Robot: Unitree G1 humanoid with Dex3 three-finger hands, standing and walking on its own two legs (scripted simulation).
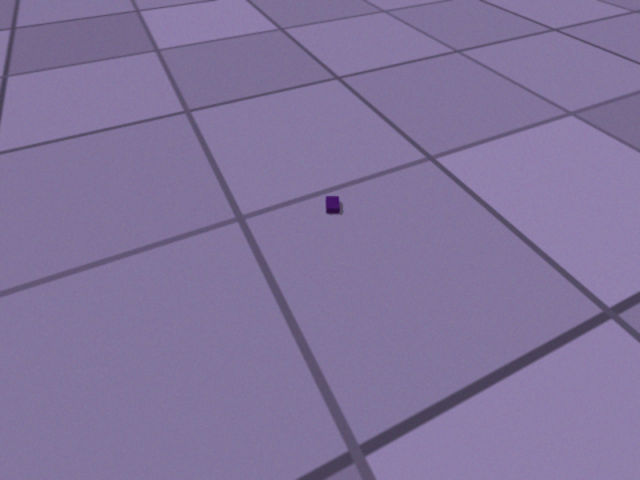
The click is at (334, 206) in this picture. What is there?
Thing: small box
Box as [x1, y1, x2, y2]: [326, 196, 339, 213]
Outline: 326,196 326,213 339,212 338,196
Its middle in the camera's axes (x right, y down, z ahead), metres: +0.08 -0.16 +1.84
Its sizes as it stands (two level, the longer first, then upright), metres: 0.087 0.062 0.033
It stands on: the floor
